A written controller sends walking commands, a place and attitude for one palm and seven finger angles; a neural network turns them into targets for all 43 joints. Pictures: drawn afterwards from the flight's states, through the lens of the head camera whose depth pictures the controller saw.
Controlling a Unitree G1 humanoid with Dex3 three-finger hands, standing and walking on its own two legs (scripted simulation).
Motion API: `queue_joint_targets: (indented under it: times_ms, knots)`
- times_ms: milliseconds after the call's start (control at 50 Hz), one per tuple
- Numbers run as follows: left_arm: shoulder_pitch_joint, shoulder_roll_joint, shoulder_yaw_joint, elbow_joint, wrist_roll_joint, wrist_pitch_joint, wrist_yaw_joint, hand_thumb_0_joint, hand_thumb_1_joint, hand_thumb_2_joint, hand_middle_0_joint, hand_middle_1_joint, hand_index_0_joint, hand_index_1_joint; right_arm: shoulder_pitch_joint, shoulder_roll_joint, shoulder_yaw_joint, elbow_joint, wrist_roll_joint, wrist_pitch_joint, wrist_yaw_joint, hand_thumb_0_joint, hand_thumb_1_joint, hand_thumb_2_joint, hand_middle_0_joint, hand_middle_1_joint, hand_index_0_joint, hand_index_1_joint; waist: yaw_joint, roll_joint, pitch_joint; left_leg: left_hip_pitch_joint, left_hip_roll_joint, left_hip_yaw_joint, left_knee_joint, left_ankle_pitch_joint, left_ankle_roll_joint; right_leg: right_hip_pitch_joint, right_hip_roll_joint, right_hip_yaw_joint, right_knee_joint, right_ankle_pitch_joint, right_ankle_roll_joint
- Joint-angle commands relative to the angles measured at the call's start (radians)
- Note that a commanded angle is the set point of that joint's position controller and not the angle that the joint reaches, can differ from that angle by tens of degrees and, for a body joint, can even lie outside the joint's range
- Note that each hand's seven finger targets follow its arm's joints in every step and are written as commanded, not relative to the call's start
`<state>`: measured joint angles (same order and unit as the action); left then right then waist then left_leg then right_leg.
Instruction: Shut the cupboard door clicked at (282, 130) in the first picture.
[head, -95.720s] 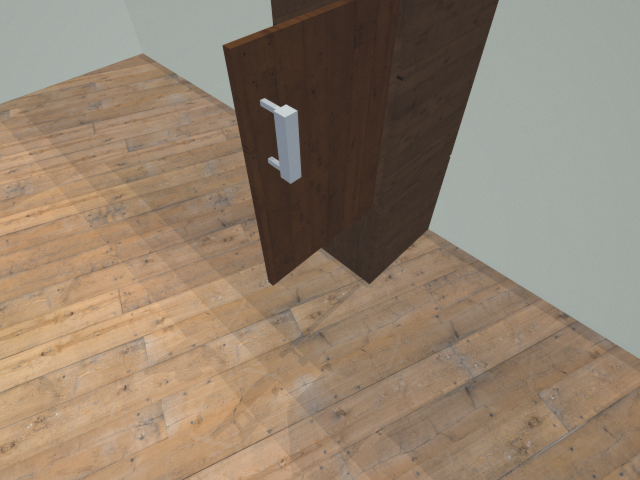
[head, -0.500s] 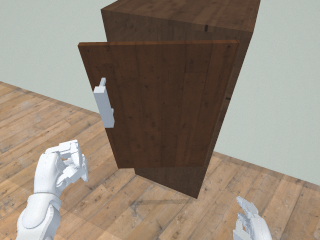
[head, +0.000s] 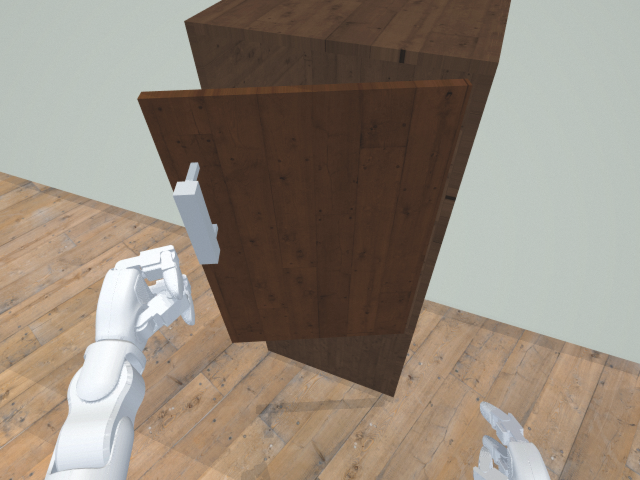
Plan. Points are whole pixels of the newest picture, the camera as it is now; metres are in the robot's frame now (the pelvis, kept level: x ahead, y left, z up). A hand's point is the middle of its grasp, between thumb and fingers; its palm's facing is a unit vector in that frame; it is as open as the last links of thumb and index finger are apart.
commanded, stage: bring the fist close to the handle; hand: left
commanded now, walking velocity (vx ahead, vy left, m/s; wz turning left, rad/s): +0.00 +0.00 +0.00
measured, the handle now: (201, 213) +0.43 +0.21 +0.10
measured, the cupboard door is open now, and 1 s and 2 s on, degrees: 25 25 8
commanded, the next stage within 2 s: push the door shut along its arc in 0.74 s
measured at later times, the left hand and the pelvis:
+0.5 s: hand (208, 264) +0.34 +0.17 +0.11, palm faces +0.12 -0.99 +0.00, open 3.1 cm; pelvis -0.01 +0.01 +0.00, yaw -1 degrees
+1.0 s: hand (210, 263) +0.34 +0.16 +0.12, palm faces +0.10 -0.99 -0.03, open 3.1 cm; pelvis -0.02 +0.00 +0.00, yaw +0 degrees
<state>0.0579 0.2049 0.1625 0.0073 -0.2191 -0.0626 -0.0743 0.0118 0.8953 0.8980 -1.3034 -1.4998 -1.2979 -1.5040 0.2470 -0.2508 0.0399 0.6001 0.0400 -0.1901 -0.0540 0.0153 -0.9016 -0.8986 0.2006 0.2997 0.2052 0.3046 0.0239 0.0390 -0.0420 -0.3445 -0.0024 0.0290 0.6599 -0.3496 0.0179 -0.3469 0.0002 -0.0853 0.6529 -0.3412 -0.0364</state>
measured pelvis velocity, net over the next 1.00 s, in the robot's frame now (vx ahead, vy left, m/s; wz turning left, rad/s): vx -0.02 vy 0.00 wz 0.00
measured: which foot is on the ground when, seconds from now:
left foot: down 0.00-1.00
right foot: down 0.00-1.00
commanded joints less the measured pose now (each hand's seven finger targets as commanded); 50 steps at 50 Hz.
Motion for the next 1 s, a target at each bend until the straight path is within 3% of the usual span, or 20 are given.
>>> queue_joint_targets:
  times_ms: [0, 60, 80, 140, 160, 180, 240, 340, 360, 400, 460, 520, 560, 620, 660, 720, 760, 840, 900, 980]
  knots:
    - [-0.307, 0.103, 0.018, -0.194, -0.017, -0.026, -0.003, 0.0, 0.9, 0.9, -1.3, -1.5, -1.3, -1.5, -0.097, -0.11, -0.041, -0.159, 0.005, -0.041, -0.019, 0.0, -0.9, -0.9, 0.2, 0.3, 0.2, 0.3, -0.023, -0.08, -0.152, 0.05, -0.01, -0.033, -0.086, 0.206, 0.009, 0.059, -0.007, 0.056, -0.109, 0.237, 0.028]
    - [-0.37, 0.136, 0.055, -0.205, -0.004, -0.055, 0.037, 0.0, 0.9, 0.9, -1.3, -1.5, -1.3, -1.5, -0.096, -0.107, -0.042, -0.146, -0.003, -0.039, -0.021, 0.0, -0.9, -0.9, 0.2, 0.3, 0.2, 0.3, -0.018, -0.072, -0.194, 0.078, -0.005, -0.038, -0.086, 0.228, 0.007, 0.062, -0.003, 0.051, -0.096, 0.247, 0.025]
    - [-0.384, 0.129, 0.051, -0.213, 0.005, -0.068, 0.048, 0.0, 0.9, 0.9, -1.3, -1.5, -1.3, -1.5, -0.099, -0.102, -0.043, -0.143, -0.005, -0.038, -0.018, 0.0, -0.9, -0.9, 0.2, 0.3, 0.2, 0.3, -0.012, -0.033, -0.22, 0.092, -0.005, -0.037, -0.086, 0.252, 0.004, 0.071, -0.004, 0.05, -0.084, 0.27, 0.02]
    - [-0.384, 0.117, 0.044, -0.165, 0.02, -0.089, 0.067, 0.0, 0.9, 0.9, -1.3, -1.5, -1.3, -1.5, -0.088, -0.098, -0.04, -0.13, -0.009, -0.034, -0.007, 0.0, -0.9, -0.9, 0.2, 0.3, 0.2, 0.3, -0.008, -0.022, -0.242, 0.098, -0.003, -0.037, -0.083, 0.293, -0.002, 0.079, -0.002, 0.042, -0.066, 0.314, 0.015]
    - [-0.381, 0.143, 0.062, -0.128, 0.028, -0.085, 0.07, 0.0, 0.9, 0.9, -1.3, -1.5, -1.3, -1.5, -0.083, -0.104, -0.043, -0.124, -0.008, -0.026, -0.006, 0.0, -0.9, -0.9, 0.2, 0.3, 0.2, 0.3, -0.006, -0.018, -0.231, 0.087, -0.001, -0.035, -0.083, 0.284, -0.002, 0.077, -0.001, 0.045, -0.071, 0.303, 0.015]
    - [-0.411, 0.104, 0.019, -0.099, 0.03, -0.077, 0.065, 0.0, 0.9, 0.9, -1.3, -1.5, -1.3, -1.5, -0.09, -0.101, -0.038, -0.125, -0.006, -0.02, -0.005, 0.0, -0.9, -0.9, 0.2, 0.3, 0.2, 0.3, -0.019, -0.021, -0.205, 0.08, -0.003, -0.037, -0.088, 0.266, -0.001, 0.063, -0.003, 0.043, -0.075, 0.29, 0.015]
    - [-0.492, 0.085, -0.006, -0.019, 0.034, -0.046, 0.064, 0.0, 0.9, 0.9, -1.3, -1.5, -1.3, -1.5, -0.092, -0.105, -0.039, -0.121, 0.0, -0.006, -0.008, 0.0, -0.9, -0.9, 0.2, 0.3, 0.2, 0.3, -0.03, -0.01, -0.157, 0.064, -0.005, -0.039, -0.097, 0.196, -0.002, 0.027, -0.002, 0.047, -0.097, 0.22, 0.014]
    - [-0.53, 0.104, 0.03, 0.004, 0.024, -0.036, 0.068, 0.0, 0.9, 0.9, -1.3, -1.5, -1.3, -1.5, -0.086, -0.107, -0.044, -0.131, -0.001, 0.01, -0.01, 0.0, -0.9, -0.9, 0.2, 0.3, 0.2, 0.3, -0.01, -0.048, -0.25, 0.086, -0.005, -0.036, -0.097, 0.251, -0.002, 0.086, -0.001, 0.049, -0.092, 0.283, 0.012]
    - [-0.502, 0.135, 0.064, 0.018, 0.022, -0.044, 0.072, 0.0, 0.9, 0.9, -1.3, -1.5, -1.3, -1.5, -0.085, -0.11, -0.047, -0.131, -0.001, 0.013, -0.01, 0.0, -0.9, -0.9, 0.2, 0.3, 0.2, 0.3, 0.0, -0.069, -0.257, 0.083, -0.001, -0.034, -0.098, 0.261, -0.001, 0.1, 0.0, 0.049, -0.092, 0.289, 0.014]
    - [-0.523, 0.105, 0.04, -0.012, 0.024, -0.067, 0.076, 0.0, 0.9, 0.9, -1.3, -1.5, -1.3, -1.5, -0.088, -0.101, -0.044, -0.139, -0.002, 0.016, -0.004, 0.0, -0.9, -0.9, 0.2, 0.3, 0.2, 0.3, 0.0, -0.046, -0.272, 0.093, -0.002, -0.029, -0.099, 0.297, -0.003, 0.112, -0.001, 0.047, -0.08, 0.33, 0.011]
    - [-0.535, 0.121, 0.042, 0.003, 0.04, -0.094, 0.089, 0.0, 0.9, 0.9, -1.3, -1.5, -1.3, -1.5, -0.085, -0.106, -0.048, -0.131, -0.003, 0.017, 0.001, 0.0, -0.9, -0.9, 0.2, 0.3, 0.2, 0.3, -0.007, -0.038, -0.233, 0.088, 0.003, -0.031, -0.1, 0.276, -0.003, 0.081, 0.003, 0.046, -0.083, 0.295, 0.011]
    - [-0.509, 0.078, 0.006, -0.02, 0.048, -0.103, 0.093, 0.0, 0.9, 0.9, -1.3, -1.5, -1.3, -1.5, -0.082, -0.103, -0.053, -0.134, -0.003, 0.016, 0.008, 0.0, -0.9, -0.9, 0.2, 0.3, 0.2, 0.3, -0.007, 0.0, -0.246, 0.109, 0.005, -0.029, -0.1, 0.296, -0.006, 0.076, 0.004, 0.043, -0.079, 0.31, 0.008]
    - [-0.464, 0.102, 0.027, -0.007, 0.046, -0.095, 0.091, 0.0, 0.9, 0.9, -1.3, -1.5, -1.3, -1.5, -0.075, -0.111, -0.055, -0.136, -0.005, 0.022, 0.008, 0.0, -0.9, -0.9, 0.2, 0.3, 0.2, 0.3, 0.0, -0.041, -0.246, 0.097, 0.006, -0.029, -0.103, 0.3, -0.005, 0.097, 0.004, 0.042, -0.083, 0.315, 0.01]
    - [-0.489, 0.061, -0.015, -0.029, 0.044, -0.084, 0.087, 0.0, 0.9, 0.9, -1.3, -1.5, -1.3, -1.5, -0.088, -0.106, -0.052, -0.141, 0.001, 0.028, 0.009, 0.0, -0.9, -0.9, 0.2, 0.3, 0.2, 0.3, -0.015, -0.049, -0.21, 0.091, 0.003, -0.029, -0.112, 0.261, -0.002, 0.078, 0.004, 0.042, -0.095, 0.285, 0.012]
    - [-0.487, 0.092, 0.009, -0.024, 0.045, -0.081, 0.096, 0.0, 0.9, 0.9, -1.3, -1.5, -1.3, -1.5, -0.09, -0.11, -0.053, -0.14, 0.001, 0.031, 0.004, 0.0, -0.9, -0.9, 0.2, 0.3, 0.2, 0.3, -0.013, -0.06, -0.193, 0.083, 0.004, -0.031, -0.117, 0.226, 0.0, 0.075, 0.005, 0.046, -0.107, 0.244, 0.013]
    - [-0.556, 0.082, -0.002, -0.025, 0.046, -0.081, 0.107, 0.0, 0.9, 0.9, -1.3, -1.5, -1.3, -1.5, -0.101, -0.106, -0.047, -0.134, -0.001, 0.032, 0.0, 0.0, -0.9, -0.9, 0.2, 0.3, 0.2, 0.3, -0.03, -0.06, -0.174, 0.082, 0.001, -0.034, -0.122, 0.174, 0.002, 0.049, 0.003, 0.05, -0.12, 0.192, 0.015]
    - [-0.553, 0.124, 0.034, -0.014, 0.048, -0.087, 0.116, 0.0, 0.9, 0.9, -1.3, -1.5, -1.3, -1.5, -0.1, -0.109, -0.047, -0.13, -0.004, 0.035, -0.005, 0.0, -0.9, -0.9, 0.2, 0.3, 0.2, 0.3, -0.021, -0.071, -0.19, 0.08, 0.0, -0.031, -0.124, 0.157, 0.006, 0.064, 0.001, 0.059, -0.13, 0.168, 0.017]
    - [-0.584, 0.098, 0.005, -0.002, 0.053, -0.101, 0.103, 0.0, 0.9, 0.9, -1.3, -1.5, -1.3, -1.5, -0.109, -0.1, -0.042, -0.128, -0.003, 0.033, -0.004, 0.0, -0.9, -0.9, 0.2, 0.3, 0.2, 0.3, -0.021, 0.0, -0.209, 0.092, -0.004, -0.027, -0.122, 0.169, 0.002, 0.068, 0.0, 0.061, -0.12, 0.189, 0.01]
    - [-0.676, 0.113, -0.011, 0.077, 0.053, -0.1, 0.079, 0.0, 0.9, 0.9, -1.3, -1.5, -1.3, -1.5, -0.098, -0.108, -0.037, -0.11, 0.0, 0.036, -0.01, 0.0, -0.9, -0.9, 0.2, 0.3, 0.2, 0.3, -0.054, -0.027, -0.162, 0.078, -0.002, -0.035, -0.118, 0.131, 0.005, 0.028, 0.0, 0.064, -0.132, 0.158, 0.015]
    - [-0.72, 0.147, 0.013, 0.172, 0.038, -0.098, 0.038, 0.0, 0.9, 0.9, -1.3, -1.5, -1.3, -1.5, -0.09, -0.117, -0.039, -0.109, 0.005, 0.045, -0.018, 0.0, -0.9, -0.9, 0.2, 0.3, 0.2, 0.3, -0.05, -0.052, -0.179, 0.063, -0.006, -0.038, -0.118, 0.121, 0.006, 0.04, -0.004, 0.067, -0.134, 0.15, 0.015]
